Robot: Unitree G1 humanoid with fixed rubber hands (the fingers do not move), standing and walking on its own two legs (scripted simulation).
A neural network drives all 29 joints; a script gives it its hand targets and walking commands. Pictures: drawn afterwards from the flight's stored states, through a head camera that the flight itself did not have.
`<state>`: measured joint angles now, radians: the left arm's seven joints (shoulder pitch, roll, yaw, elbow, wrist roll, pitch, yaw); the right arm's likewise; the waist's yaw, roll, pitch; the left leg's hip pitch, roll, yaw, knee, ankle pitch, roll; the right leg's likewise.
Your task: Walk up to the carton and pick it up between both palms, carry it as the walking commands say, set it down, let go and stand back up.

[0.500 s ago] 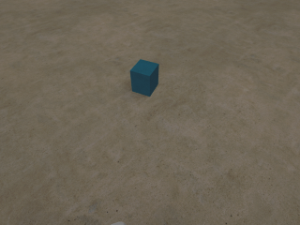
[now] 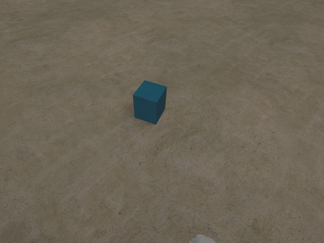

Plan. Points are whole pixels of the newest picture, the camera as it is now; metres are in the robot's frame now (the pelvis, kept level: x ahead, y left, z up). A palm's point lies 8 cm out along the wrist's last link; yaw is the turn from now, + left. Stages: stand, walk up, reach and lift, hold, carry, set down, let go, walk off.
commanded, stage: walk up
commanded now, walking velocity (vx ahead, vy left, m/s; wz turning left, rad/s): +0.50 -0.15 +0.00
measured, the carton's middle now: (150, 102) +1.29 +0.03 -0.65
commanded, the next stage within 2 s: none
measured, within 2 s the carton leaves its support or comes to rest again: neither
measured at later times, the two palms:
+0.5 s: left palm (93, 228) +0.22 +0.19 -0.13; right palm (247, 191) +0.31 -0.28 -0.14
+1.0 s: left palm (99, 121) +0.60 +0.24 -0.12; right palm (222, 172) +0.39 -0.22 -0.15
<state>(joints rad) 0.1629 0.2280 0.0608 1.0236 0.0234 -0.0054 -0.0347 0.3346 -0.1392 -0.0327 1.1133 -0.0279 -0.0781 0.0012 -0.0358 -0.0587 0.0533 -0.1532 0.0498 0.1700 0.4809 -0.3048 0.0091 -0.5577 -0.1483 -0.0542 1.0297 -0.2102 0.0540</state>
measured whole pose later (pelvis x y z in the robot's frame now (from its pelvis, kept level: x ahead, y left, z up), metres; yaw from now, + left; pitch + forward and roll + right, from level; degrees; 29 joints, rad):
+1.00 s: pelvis +0.46 +0.01 -0.01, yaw -2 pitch -1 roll +2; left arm 0.07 0.21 0.04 0.98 0.02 -0.04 -0.04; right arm 0.37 -0.19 -0.05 1.13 -0.04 -0.04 0.01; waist -0.07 -0.02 0.05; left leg -0.15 0.04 0.18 0.50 -0.33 -0.01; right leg -0.46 -0.12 -0.12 0.69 -0.26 0.03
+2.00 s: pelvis +0.79 +0.01 +0.00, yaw -1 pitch -1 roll +1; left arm 0.08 0.13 0.03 1.08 -0.01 -0.01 0.03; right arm 0.24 -0.14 -0.01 1.15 0.00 0.00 -0.03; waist -0.05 0.03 0.04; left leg -0.11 0.07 0.12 0.42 -0.29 -0.04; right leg -0.20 -0.05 -0.14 0.48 -0.26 -0.02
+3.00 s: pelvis +0.83 +0.14 -0.01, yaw -15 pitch +0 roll +1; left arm 0.24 0.29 0.08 0.99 0.04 0.05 0.02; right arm 0.23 -0.17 -0.02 0.91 -0.03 0.04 -0.02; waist 0.03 -0.05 0.07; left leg -0.35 0.06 0.10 0.60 -0.25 -0.01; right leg -0.48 -0.03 0.03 1.10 -0.48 0.03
